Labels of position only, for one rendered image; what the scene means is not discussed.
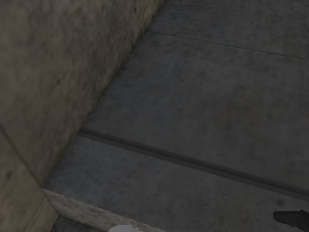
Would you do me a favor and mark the right robot hand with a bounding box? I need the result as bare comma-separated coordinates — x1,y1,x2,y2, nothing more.
272,210,309,232

